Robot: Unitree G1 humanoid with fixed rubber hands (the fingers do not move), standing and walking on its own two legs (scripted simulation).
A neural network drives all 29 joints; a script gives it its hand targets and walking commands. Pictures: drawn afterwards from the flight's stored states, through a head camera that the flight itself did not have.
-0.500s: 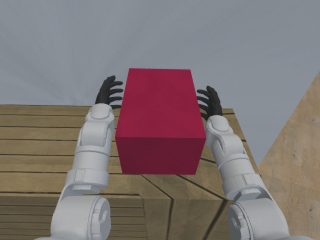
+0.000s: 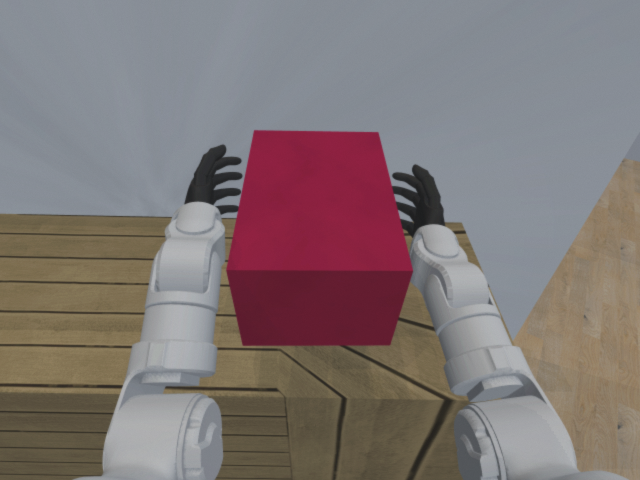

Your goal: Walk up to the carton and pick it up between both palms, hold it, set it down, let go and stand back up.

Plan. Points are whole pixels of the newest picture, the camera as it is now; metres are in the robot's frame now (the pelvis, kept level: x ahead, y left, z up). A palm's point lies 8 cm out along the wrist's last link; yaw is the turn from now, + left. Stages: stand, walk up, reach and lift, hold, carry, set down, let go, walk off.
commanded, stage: hold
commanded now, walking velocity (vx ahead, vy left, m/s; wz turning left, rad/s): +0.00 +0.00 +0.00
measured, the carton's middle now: (316, 229) +0.40 +0.00 +0.14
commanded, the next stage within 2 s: none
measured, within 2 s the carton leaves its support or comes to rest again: neither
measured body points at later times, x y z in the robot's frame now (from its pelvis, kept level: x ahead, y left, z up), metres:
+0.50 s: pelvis +0.00 +0.00 +0.00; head -0.05 +0.00 +0.45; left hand +0.38 +0.14 +0.20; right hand +0.38 -0.14 +0.17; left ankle +0.03 +0.12 -0.74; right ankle +0.04 -0.12 -0.74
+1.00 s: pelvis +0.00 +0.00 +0.00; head -0.05 +0.00 +0.45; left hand +0.38 +0.14 +0.21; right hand +0.38 -0.14 +0.17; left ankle +0.03 +0.12 -0.74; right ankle +0.04 -0.12 -0.74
